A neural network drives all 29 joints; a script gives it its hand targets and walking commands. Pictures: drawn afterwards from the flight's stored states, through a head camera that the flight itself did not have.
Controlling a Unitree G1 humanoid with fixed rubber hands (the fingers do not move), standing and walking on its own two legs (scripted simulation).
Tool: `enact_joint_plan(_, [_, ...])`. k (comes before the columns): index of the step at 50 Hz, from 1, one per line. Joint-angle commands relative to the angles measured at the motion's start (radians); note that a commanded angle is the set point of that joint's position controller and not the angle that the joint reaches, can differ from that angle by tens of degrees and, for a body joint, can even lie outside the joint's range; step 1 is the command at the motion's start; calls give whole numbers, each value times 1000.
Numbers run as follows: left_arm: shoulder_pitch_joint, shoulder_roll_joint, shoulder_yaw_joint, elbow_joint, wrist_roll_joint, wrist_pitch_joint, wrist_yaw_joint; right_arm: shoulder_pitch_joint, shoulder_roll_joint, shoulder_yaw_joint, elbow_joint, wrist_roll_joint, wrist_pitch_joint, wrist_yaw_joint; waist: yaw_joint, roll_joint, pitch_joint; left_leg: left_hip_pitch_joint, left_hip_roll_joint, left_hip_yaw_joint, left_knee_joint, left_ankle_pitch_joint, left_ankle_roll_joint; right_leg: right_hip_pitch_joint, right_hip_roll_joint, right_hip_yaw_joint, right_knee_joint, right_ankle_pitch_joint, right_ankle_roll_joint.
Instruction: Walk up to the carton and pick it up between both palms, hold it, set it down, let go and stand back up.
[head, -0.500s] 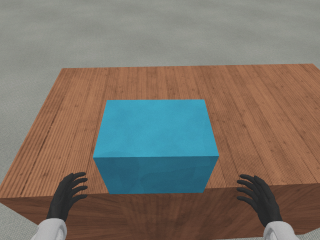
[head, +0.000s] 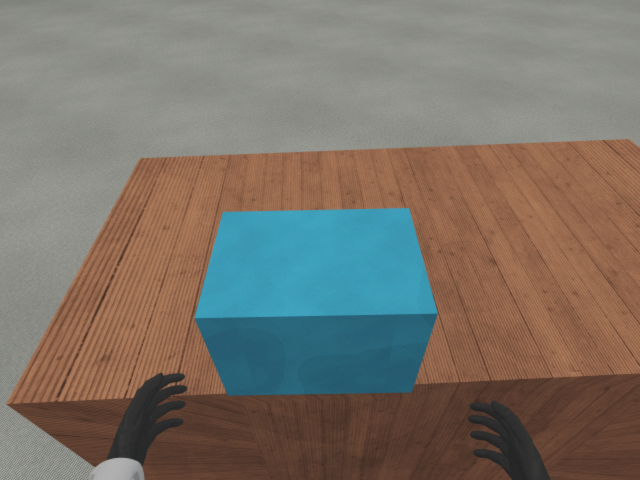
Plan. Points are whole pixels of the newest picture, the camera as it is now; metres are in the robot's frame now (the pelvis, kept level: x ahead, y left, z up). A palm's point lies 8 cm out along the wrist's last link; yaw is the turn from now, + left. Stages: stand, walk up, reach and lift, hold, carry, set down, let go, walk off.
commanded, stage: set down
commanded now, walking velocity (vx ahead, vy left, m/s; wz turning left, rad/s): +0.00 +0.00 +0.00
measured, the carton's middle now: (317, 302) +0.36 +0.03 +0.03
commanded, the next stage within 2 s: let go in 0.32 s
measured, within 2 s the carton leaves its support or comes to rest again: neither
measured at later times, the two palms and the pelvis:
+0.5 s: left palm (135, 440) +0.18 +0.24 +0.01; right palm out of the picture +0.15 -0.23 -0.07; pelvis -0.03 +0.00 +0.00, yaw +1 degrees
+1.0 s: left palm (130, 453) +0.17 +0.25 -0.01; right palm out of the picture +0.07 -0.25 -0.09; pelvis -0.04 +0.00 -0.01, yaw +1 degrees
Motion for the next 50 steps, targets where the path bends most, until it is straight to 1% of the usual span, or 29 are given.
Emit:
enact_joint_plan(1, [-8,50,-25,135,30,100,-13,-77,-88,-32,-65,-28,-24,-10,-22,-105,89,44,-31,-5,-16,150,-2,-178,9,34,-92,-14,-13])
enact_joint_plan(9, [-77,13,-47,247,59,193,-32,-143,-83,-24,9,-62,29,-24,-32,-136,143,1,-30,18,-20,24,7,-181,4,22,-82,-107,-6])
enact_joint_plan(17, [-134,-30,-67,323,82,294,-50,-198,-101,-25,45,-87,106,-27,-39,-158,184,-29,-29,35,-9,-49,8,-190,4,9,-61,-170,-3])
enact_joint_plan(21, [-119,-44,-79,318,87,297,-44,-197,-142,-46,72,-100,89,-3,-48,-169,176,-30,-26,27,-6,-27,8,-172,12,4,-39,-135,-7])
enact_joint_plan(24, [-130,-35,-71,332,84,278,-42,-207,-137,-36,65,-96,74,3,-44,-190,168,-21,-30,29,1,-14,11,-174,7,14,-46,-136,-3])
enact_joint_plan(26, [-139,-33,-72,344,82,275,-42,-212,-132,-27,57,-92,74,5,-40,-190,172,-14,-33,33,2,-25,11,-185,1,21,-54,-156,-5])
enact_joint_plan(32, [-161,-34,-78,352,86,291,-39,-203,-135,-22,23,-81,103,15,-40,-177,189,9,-38,36,11,-67,8,-240,-18,39,-73,-233,-21])
enact_joint_plan(39, [-170,-35,-72,331,95,330,-41,-181,-153,-27,-24,-74,148,21,-43,-180,200,64,-45,35,32,-77,4,-307,-34,49,-83,-276,-37])
enact_joint_plan(40, [-200,-31,-129,312,34,324,-40,-75,-191,-41,-178,-72,151,-4,-34,-191,246,-2,-75,32,39,-129,-15,-299,-27,26,-61,-335,-41])
enact_joint_plan(41, [-230,230,36,174,44,136,16,-55,-126,-31,90,-120,88,-6,-45,-137,241,-244,8,-53,121,-159,23,-369,-79,100,20,-310,5])
enact_joint_plan(42, [-155,242,49,197,52,75,30,-29,-146,-41,83,-132,69,-12,-30,-192,255,-235,5,-46,122,-266,25,-449,-104,135,-32,-474,4])
enact_joint_plan(43, [-172,222,50,193,60,38,33,-26,-162,-51,75,-128,41,-10,-42,-206,230,-202,9,-73,133,-218,33,-454,-115,163,-38,-480,-6])
enact_joint_plan(44, [-193,205,45,182,70,9,32,-28,-170,-55,87,-117,24,1,-53,-190,170,-234,24,-86,118,-187,36,-390,-113,156,-11,-425,-12])
enact_joint_plan(46, [-161,203,43,172,92,-34,27,-56,-189,-63,94,-113,-9,18,-42,-136,77,-239,25,-97,106,-201,41,-327,-103,153,28,-363,-19])
enact_joint_plan(47, [-150,207,41,172,100,-46,22,-68,-195,-70,103,-112,-18,25,-43,-96,48,-248,37,-117,99,-205,46,-300,-102,147,57,-319,-21])
enact_joint_plan(48, [-136,203,37,172,103,-54,18,-80,-199,-71,115,-109,-23,33,-35,-59,21,-272,45,-131,87,-202,49,-254,-94,133,89,-255,-20])
enact_joint_plan(49, [-121,200,33,174,102,-61,16,-88,-200,-71,124,-108,-24,40,-30,-39,1,-284,50,-138,80,-192,52,-223,-88,122,116,-200,-18])
enact_joint_plan(50, [-106,199,30,177,101,-68,14,-89,-200,-71,133,-107,-24,44,-28,-33,-14,-287,54,-143,77,-179,54,-208,-84,112,133,-160,-15])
